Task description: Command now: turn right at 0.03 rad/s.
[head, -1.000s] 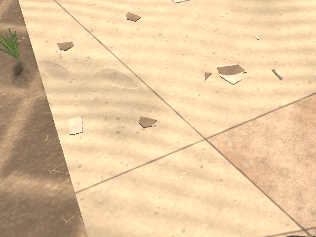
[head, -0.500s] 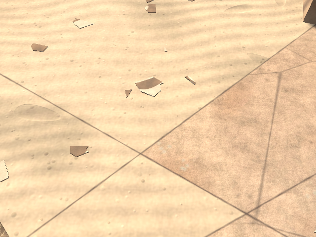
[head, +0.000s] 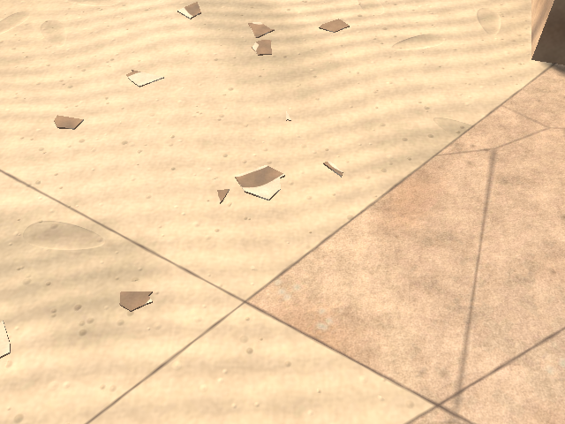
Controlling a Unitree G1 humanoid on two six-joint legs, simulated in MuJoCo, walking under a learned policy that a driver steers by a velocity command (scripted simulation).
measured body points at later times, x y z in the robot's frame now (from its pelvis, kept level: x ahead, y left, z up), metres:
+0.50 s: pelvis +0.02 +0.01 +0.00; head +0.01 +0.02 +0.45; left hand +0.08 +0.27 -0.14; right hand +0.06 -0.25 -0.14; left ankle +0.00 +0.14 -0.72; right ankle -0.02 -0.10 -0.74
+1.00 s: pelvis +0.19 +0.06 +0.00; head +0.22 +0.07 +0.45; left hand +0.43 +0.27 -0.10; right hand +0.11 -0.18 -0.13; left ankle +0.04 +0.15 -0.74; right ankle +0.39 -0.09 -0.69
